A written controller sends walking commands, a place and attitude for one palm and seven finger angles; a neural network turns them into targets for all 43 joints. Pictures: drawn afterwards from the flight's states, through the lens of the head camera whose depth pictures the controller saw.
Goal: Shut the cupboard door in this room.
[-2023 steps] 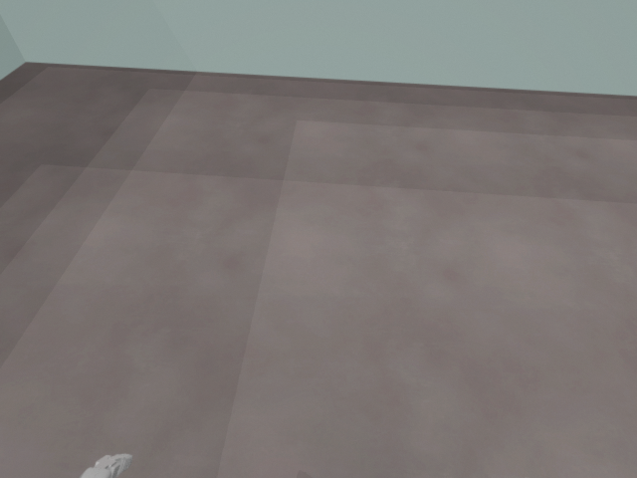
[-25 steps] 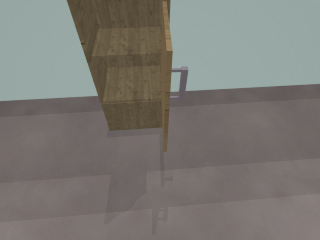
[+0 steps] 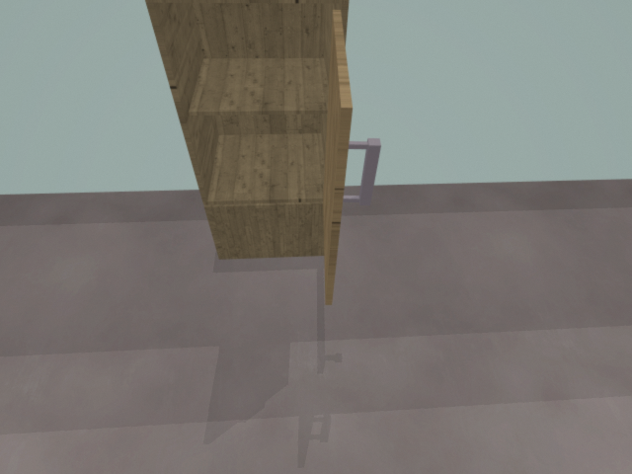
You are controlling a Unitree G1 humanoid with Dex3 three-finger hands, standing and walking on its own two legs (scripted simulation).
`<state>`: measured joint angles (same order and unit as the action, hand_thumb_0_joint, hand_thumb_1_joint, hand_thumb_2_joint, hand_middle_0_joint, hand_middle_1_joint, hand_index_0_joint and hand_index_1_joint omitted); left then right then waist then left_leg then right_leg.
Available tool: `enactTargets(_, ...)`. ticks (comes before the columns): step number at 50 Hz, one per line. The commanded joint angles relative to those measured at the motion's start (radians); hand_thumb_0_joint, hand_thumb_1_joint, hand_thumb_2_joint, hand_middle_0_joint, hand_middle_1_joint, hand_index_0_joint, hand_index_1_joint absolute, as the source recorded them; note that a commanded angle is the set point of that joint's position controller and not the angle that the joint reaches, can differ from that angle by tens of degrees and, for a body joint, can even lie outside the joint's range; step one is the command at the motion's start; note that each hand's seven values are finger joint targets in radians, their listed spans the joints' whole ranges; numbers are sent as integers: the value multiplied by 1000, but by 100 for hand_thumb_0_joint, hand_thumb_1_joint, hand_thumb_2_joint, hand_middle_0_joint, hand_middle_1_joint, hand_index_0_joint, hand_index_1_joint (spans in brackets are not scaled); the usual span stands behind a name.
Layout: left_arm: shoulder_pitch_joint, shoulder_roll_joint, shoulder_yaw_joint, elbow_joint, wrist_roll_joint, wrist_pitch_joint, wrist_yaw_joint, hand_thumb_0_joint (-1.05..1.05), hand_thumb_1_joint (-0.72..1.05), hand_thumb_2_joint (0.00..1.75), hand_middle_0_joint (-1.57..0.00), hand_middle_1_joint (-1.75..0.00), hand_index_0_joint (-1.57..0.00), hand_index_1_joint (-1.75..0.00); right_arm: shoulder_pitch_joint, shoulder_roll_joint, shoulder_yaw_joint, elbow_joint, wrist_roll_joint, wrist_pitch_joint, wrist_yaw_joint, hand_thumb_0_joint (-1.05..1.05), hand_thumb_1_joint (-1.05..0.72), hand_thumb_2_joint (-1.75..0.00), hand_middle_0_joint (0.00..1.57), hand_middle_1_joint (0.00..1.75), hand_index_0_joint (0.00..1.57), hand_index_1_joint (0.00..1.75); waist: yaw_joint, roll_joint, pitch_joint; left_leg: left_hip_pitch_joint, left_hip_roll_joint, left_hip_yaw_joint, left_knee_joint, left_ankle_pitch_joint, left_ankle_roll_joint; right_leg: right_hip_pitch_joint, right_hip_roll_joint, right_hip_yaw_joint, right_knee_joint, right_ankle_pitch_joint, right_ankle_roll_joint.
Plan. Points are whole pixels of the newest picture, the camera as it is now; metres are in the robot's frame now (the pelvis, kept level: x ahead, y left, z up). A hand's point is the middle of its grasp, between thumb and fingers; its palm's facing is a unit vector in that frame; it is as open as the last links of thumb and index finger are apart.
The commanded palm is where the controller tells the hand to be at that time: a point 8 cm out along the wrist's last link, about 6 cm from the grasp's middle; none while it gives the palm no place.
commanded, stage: turn or walk to find it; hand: left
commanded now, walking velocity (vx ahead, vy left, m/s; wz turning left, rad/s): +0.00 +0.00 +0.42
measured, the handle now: (358, 174) +0.64 -0.03 -0.01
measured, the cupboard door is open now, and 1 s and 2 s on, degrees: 87 87 87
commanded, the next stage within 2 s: stand and wait in 0.48 s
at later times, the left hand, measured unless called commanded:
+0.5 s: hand out of the picture +0.05 +0.20 -0.16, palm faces +0.22 -0.93 -0.29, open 7.4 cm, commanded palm none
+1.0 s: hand out of the picture -0.13 +0.03 -0.13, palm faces +0.43 -0.89 -0.16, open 7.4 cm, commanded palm none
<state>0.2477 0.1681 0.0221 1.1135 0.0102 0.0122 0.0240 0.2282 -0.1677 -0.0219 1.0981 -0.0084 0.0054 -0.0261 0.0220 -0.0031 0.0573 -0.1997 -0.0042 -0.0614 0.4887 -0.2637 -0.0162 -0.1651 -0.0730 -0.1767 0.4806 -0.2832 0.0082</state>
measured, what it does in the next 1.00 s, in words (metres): lifts its left foot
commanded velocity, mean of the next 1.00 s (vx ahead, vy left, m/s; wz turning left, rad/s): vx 0.10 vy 0.00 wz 0.09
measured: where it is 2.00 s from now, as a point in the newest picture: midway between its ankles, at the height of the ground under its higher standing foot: outside the picture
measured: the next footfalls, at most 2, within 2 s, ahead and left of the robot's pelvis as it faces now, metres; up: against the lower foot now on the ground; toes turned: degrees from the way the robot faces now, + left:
left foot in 1.02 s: +0.15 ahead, +0.12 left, +0.00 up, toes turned +21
right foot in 1.46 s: +0.24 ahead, -0.13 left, +0.00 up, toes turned -4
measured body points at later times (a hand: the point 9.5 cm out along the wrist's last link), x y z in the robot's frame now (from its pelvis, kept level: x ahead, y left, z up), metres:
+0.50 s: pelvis -0.01 -0.03 -0.01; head +0.04 -0.04 +0.44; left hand +0.04 +0.25 -0.13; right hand +0.06 -0.26 -0.17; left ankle +0.00 +0.13 -0.74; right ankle -0.04 -0.14 -0.73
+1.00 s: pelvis +0.08 -0.01 -0.01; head +0.14 -0.01 +0.44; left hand -0.15 +0.08 -0.11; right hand +0.28 -0.18 -0.17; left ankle +0.10 +0.12 -0.72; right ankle -0.04 -0.13 -0.74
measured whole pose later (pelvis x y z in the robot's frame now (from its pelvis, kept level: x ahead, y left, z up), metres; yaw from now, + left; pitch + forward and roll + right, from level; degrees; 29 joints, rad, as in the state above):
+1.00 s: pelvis +0.08 -0.01 -0.01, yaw +15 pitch +2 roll +2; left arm 0.62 0.05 -0.02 1.19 0.02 -0.03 0.02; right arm 0.03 -0.18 -0.03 1.01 -0.01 0.02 0.00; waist 0.12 0.01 0.10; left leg -0.45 0.02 0.10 0.69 -0.23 -0.02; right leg 0.03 -0.02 -0.08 0.38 -0.43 -0.03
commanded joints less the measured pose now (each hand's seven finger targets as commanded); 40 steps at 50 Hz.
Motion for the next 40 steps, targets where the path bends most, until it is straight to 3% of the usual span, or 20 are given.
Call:
enactTargets(1,33,122,29,-43,-3,-12,10,0,90,90,-20,-30,-20,-30,42,-98,-13,-40,-4,-8,-1,0,-90,-90,20,30,20,30,-6,13,19,-107,83,-55,-73,200,24,42,-97,79,-83,75,-8)
enactTargets(9,-13,173,62,-107,3,3,10,0,90,90,-20,-30,-20,-30,48,-115,-36,-86,-9,8,5,0,-90,-90,20,30,20,30,-9,-30,-33,-178,72,-39,68,169,28,28,-189,82,-41,41,-51)
enactTargets(11,-38,176,67,-129,4,7,8,0,90,90,-20,-30,-20,-30,56,-125,-41,-99,-11,9,7,0,-90,-90,20,30,20,30,-15,-8,-45,-185,82,-75,61,178,37,12,-177,61,5,25,-47)
enactTargets(13,-53,162,70,-148,2,11,6,0,90,90,-20,-30,-20,-30,53,-147,-47,-115,-14,7,7,0,-90,-90,20,30,20,30,-20,78,-38,-211,110,-183,-8,207,62,3,-114,38,90,-6,-22)
enactTargets(15,-38,133,67,-160,-4,12,7,0,90,90,-20,-30,-20,-30,44,-191,-57,-134,-16,2,2,0,-90,-90,20,30,20,30,-16,207,-40,-200,180,-407,-135,255,129,-31,0,41,223,-80,16)
enactTargets(16,-50,125,62,-169,-3,13,7,0,90,90,-20,-30,-20,-30,51,-203,-64,-136,-15,0,-2,0,-90,-90,20,30,20,30,-26,239,-43,-142,210,-475,-167,298,171,-99,26,76,294,-176,20)
enactTargets(17,-72,124,60,-183,-3,13,5,0,90,90,-20,-30,-20,-30,72,-214,-68,-137,-15,-3,-6,0,-90,-90,20,30,20,30,-38,249,-54,-91,228,-521,-172,348,209,-160,32,114,353,-251,19)
enactTargets(19,-96,119,59,-203,-6,12,4,0,90,90,-20,-30,-20,-30,71,-216,-74,-139,-20,2,-9,0,-90,-90,20,30,20,30,-38,240,-79,-17,222,-528,-146,391,233,-227,48,171,371,-281,18)
enactTargets(21,-87,118,53,-208,-12,6,1,0,90,90,-20,-30,-20,-30,63,-217,-76,-148,-22,7,-10,0,-90,-90,20,30,20,30,-34,214,-131,60,182,-489,-100,465,212,-215,72,178,261,-236,22)
enactTargets(22,-60,119,51,-205,-14,0,-1,0,90,90,-20,-30,-20,-30,53,-217,-79,-156,-21,9,-8,0,-90,-90,20,30,20,30,-20,170,-161,70,160,-453,-63,506,192,-167,83,169,160,-187,26)
enactTargets(24,13,144,57,-185,-16,-7,2,0,90,90,-20,-30,-20,-30,21,-201,-78,-170,-11,15,-2,0,-90,-90,20,30,20,30,17,103,-199,-68,79,-353,8,364,102,95,56,148,-124,55,32)
enactTargets(25,41,203,67,-172,-4,-14,8,0,90,90,-20,-30,-20,-30,15,-150,-73,-177,-2,13,6,0,-90,-90,20,30,20,30,26,-66,-192,-251,4,-220,110,142,35,257,-96,258,-173,115,-4)
enactTargets(26,52,264,78,-177,8,-19,12,0,90,90,-20,-30,-20,-30,-8,-110,-68,-206,-7,9,6,0,-90,-90,20,30,20,30,41,-301,-128,-435,-88,-48,291,-218,-18,281,-325,506,-207,184,-97)
enactTargets(27,44,257,70,-193,4,-19,8,0,90,90,-20,-30,-20,-30,-26,-155,-77,-213,-18,14,6,0,-90,-90,20,30,20,30,41,-199,-100,-420,-38,-60,444,-291,-16,163,-399,516,-214,153,-162)
enactTargets(28,15,227,72,-202,5,-26,9,0,90,90,-20,-30,-20,-30,-20,-154,-79,-197,-27,22,11,0,-90,-90,20,30,20,30,22,-197,-30,-455,-6,-82,536,-246,-12,99,-359,516,-253,-14,-163)
enactTargets(29,1,210,69,-195,6,-30,4,0,90,90,-20,-30,-20,-30,-34,-149,-78,-179,-27,24,21,0,-90,-90,20,30,20,30,17,-153,24,-476,12,-63,605,-192,-10,66,-324,499,-289,-152,-152)
enactTargets(30,9,191,56,-184,6,-38,-3,0,90,90,-20,-30,-20,-30,-44,-138,-76,-170,-29,22,34,0,-90,-90,20,30,20,30,8,-116,75,-492,25,-42,642,-129,-9,44,-282,441,-304,-201,-127)
enactTargets(33,123,136,34,-138,6,-67,-11,0,90,90,-20,-30,-20,-30,-39,-103,-65,-150,-30,11,51,0,-90,-90,20,30,20,30,12,-137,119,-539,33,17,693,17,-16,96,-201,289,-297,-20,-66)
enactTargets(37,279,105,18,-76,10,-87,-4,0,90,90,-20,-30,-20,-30,-82,-89,-55,-148,-23,13,49,0,-90,-90,20,30,20,30,29,-155,113,-557,51,51,687,77,-21,175,-190,227,-261,339,-15)
enactTargets(40,345,90,7,-46,12,-91,5,0,90,90,-20,-30,-20,-30,-148,-81,-39,-160,-20,14,43,0,-90,-90,20,30,20,30,35,-142,123,-543,66,84,619,49,-25,184,-188,225,-222,626,-33)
